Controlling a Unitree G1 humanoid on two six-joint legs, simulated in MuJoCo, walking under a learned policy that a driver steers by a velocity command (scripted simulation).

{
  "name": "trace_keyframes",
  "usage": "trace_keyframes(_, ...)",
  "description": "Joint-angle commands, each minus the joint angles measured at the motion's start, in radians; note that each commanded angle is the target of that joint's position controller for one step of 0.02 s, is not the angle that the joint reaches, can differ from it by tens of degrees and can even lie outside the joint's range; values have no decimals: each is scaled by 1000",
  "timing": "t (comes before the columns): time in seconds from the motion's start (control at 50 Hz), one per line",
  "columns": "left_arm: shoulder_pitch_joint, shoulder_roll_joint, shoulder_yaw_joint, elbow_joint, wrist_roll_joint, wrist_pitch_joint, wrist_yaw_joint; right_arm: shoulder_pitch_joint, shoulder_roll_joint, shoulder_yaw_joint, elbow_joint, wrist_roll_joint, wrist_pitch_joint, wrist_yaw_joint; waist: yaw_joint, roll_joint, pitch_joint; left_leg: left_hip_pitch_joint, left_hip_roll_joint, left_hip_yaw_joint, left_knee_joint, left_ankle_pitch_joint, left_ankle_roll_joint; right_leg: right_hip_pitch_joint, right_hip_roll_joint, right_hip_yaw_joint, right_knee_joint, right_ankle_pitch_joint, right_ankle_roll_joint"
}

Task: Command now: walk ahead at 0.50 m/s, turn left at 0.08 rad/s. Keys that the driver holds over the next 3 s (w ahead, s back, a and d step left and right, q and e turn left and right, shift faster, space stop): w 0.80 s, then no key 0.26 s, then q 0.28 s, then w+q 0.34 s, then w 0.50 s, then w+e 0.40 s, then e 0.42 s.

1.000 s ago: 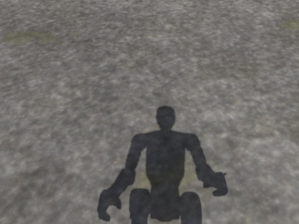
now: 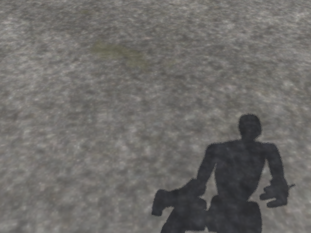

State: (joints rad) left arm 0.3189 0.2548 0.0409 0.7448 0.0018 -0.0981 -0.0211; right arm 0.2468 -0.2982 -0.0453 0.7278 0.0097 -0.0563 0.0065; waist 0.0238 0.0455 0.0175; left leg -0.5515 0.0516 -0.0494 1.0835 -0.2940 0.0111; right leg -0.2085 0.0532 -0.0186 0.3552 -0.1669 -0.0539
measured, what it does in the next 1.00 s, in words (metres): walks ahead: left foot, then right foot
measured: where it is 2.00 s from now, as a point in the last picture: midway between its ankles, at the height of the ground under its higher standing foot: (154, 167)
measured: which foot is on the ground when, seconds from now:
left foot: up 0.00-0.28, down 0.30-0.84, up 0.86-1.00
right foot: down 0.00-0.32, up 0.34-0.82, down 0.84-1.00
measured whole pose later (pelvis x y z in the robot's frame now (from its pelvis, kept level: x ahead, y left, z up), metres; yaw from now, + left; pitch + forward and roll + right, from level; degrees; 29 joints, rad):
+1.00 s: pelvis +0.53 +0.01 -0.01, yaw +0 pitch +2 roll +0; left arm 0.16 0.26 0.04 0.76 0.01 -0.08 -0.03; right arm 0.26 -0.31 -0.04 0.85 0.01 -0.05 -0.01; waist 0.00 0.03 0.06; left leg -0.45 0.03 -0.04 1.11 -0.44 -0.03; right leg -0.33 0.03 -0.05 0.43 -0.12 -0.05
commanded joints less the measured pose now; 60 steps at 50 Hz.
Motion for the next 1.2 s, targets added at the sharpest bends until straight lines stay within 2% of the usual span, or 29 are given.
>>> trace_keyframes(0.02, -21, 153, 38, -48, -8, -16, 5, -37, -35, -5, -77, -9, -11, -1, -12, -125, 2, -127, 53, -6, -137, 92, -27, 76, -258, 226, -209, 198, -187)
trace_keyframes(0.1, 20, 181, 44, -14, -17, -1, 13, -168, -14, 6, -99, -5, -25, 10, 33, -118, 18, -53, 28, 22, -407, 313, -31, 69, -223, 128, -216, 210, -152)
trace_keyframes(0.18, 86, 197, 49, 30, -26, 14, 16, -270, -31, 1, -132, 8, -34, 28, 59, -120, 41, -30, 6, 21, -521, 349, -8, 145, -271, 140, -189, 193, -138)
trace_keyframes(0.24, 88, 215, 56, 49, -28, 30, 24, -268, -58, -9, -140, 7, -40, 38, 30, -128, 34, 9, -8, 25, -573, 252, 32, 230, -307, 150, -126, 283, -112)
trace_keyframes(0.28, 63, 217, 54, 48, -26, 41, 29, -106, -107, -38, -94, 1, -41, 31, -66, -119, -68, 255, -56, 74, -619, 231, 76, 216, -258, 97, 76, 543, -77)
trace_keyframes(0.3, 63, 183, 38, 36, -13, 42, 32, 59, -160, -60, -55, -4, -39, 21, -136, -87, -191, 516, 11, 13, -585, 251, 120, 91, -209, 57, 297, 473, -43)
trace_keyframes(0.32, 165, 83, 4, 5, 2, 26, 27, 177, -267, -83, -40, -22, -32, 14, -122, 131, -354, 923, 272, -382, -574, 194, 262, -293, -72, 1, 689, 58, 28)
trace_keyframes(0.34, 172, 85, 0, 18, -12, 7, 23, 217, -217, -71, -22, -3, -25, 18, -134, 233, -429, 979, 343, -691, -744, -8, 327, -476, -5, 109, 870, -415, 41)
trace_keyframes(0.36, 78, 180, 26, -2, -40, -5, 16, 155, -161, -52, -25, 4, -25, 18, -137, 133, -261, 855, 308, -591, -781, -113, 278, -574, -69, 138, 937, -372, 29)
trace_keyframes(0.38, -3, 185, 27, -26, -44, -9, 15, 83, -133, -41, -35, 3, -24, 17, -114, 75, -151, 711, 270, -462, -801, -77, 247, -579, -118, 104, 908, -278, 21)
trace_keyframes(0.4, -37, 174, 27, -30, -27, -7, 18, 23, -105, -31, -38, -6, -26, 20, -82, 21, -72, 572, 228, -370, -836, 14, 234, -545, -151, 87, 850, -205, 27)
trace_keyframes(0.44, -1, 146, 29, -17, -12, 12, 18, -35, -76, -23, -40, -19, -36, 24, -22, 56, -40, 422, 174, -267, -893, 144, 224, -430, -191, 95, 775, -120, 41)
trace_keyframes(0.5, -11, 113, 23, -19, -6, 32, 24, -24, -100, -32, -10, -11, -54, 21, -2, 34, -17, 360, 158, -167, -943, 285, 245, -427, -196, 80, 696, -38, 69)
trace_keyframes(0.62, -227, 72, 5, -75, -6, 15, 9, 66, -138, -37, 50, 0, -41, 0, -73, 0, 31, 398, 115, -41, -961, 335, 200, -421, -164, 44, 323, 264, 76)
trace_keyframes(0.72, -359, 82, 4, -128, -18, 3, -18, 156, -157, -41, 109, 9, -16, -6, -112, 0, 61, 558, 180, -62, -901, 343, 189, -453, -133, 43, 186, 226, 44)
trace_keyframes(0.78, -329, 108, 12, -131, -15, -1, -29, 153, -172, -48, 125, 11, 1, -13, -75, 23, 31, 637, 204, -69, -813, 507, 162, -380, -105, 25, 145, 108, 4)
trace_keyframes(0.8, -262, 128, 23, -115, -13, -2, -27, 135, -181, -50, 124, 10, 6, -15, -32, 35, -13, 635, 187, -51, -732, 668, 148, -269, -74, -4, 127, 90, -17)
trace_keyframes(0.82, -124, 170, 45, -73, -4, -3, -19, 120, -167, -42, 120, 5, 12, -17, 39, 18, -102, 594, 129, -10, -556, 793, 115, -65, -53, -22, 99, 149, -47)
trace_keyframes(0.84, 35, 238, 63, -44, 16, -3, -9, 122, -126, -24, 92, -16, 9, -22, 93, -58, -257, 413, 68, 25, -283, 593, 71, 244, -203, 121, 167, 386, -106)
trace_keyframes(0.86, 73, 307, 76, -31, 28, 4, -8, 265, -5, 14, 91, -19, -9, -14, 35, -323, -392, 13, -121, 49, 99, -113, -14, 597, -456, 548, 126, 483, -291)
trace_keyframes(0.88, 96, 209, 53, -32, 9, 12, -9, 246, -99, -7, 123, -7, -24, -9, 76, -246, -446, -50, -121, -102, 235, -334, -23, 593, -466, 637, 72, 544, -305)
trace_keyframes(0.9, 17, 175, 39, -40, 5, 15, -6, 166, -147, -23, 100, 19, -30, -6, 66, -190, -292, -105, -75, -103, 258, -297, -22, 467, -433, 460, 70, 633, -266)
trace_keyframes(0.92, -48, 152, 31, -44, 4, 16, -4, 100, -132, -19, 86, 18, -28, -10, 38, -115, -208, -100, -23, -62, 205, -238, -28, 345, -382, 344, 57, 699, -234)
trace_keyframes(0.94, -100, 129, 25, -41, 2, 15, -5, 62, -120, -21, 78, 3, -19, -16, 10, -77, -135, -83, 7, -35, 130, -190, -36, 227, -345, 281, 21, 707, -212)
trace_keyframes(0.98, -147, 101, 15, -31, 15, 9, -8, 91, -80, -19, 90, -4, 11, -24, -47, -106, -111, 64, 32, -28, 16, -118, -46, 64, -300, 201, -43, 725, -189)
trace_keyframes(1.0, -164, 97, 14, -21, 19, 4, -9, 116, -48, -12, 97, -7, 23, -26, -68, -118, -118, 113, 34, -22, -57, -94, -56, 24, -290, 165, -54, 758, -195)
trace_keyframes(1.06, -207, 133, 23, 5, 20, 8, 0, 80, -29, -3, 90, -17, 38, -35, -77, -145, -133, 213, 26, 0, -269, 25, -67, -41, -259, 82, -73, 768, -187)
trace_keyframes(1.12, -188, 154, 28, 42, 21, 24, 13, 22, -57, -10, 85, -7, 53, -30, -48, -148, -136, 244, 20, 9, -358, 155, -58, -23, -268, 45, -99, 582, -170)
trace_keyframes(1.2, -170, 196, 45, 71, 8, 62, 35, -96, -101, -31, 21, -3, 73, -25, -10, -138, -53, 147, 22, 15, -369, 27, -30, 24, -331, 90, -102, 281, -181)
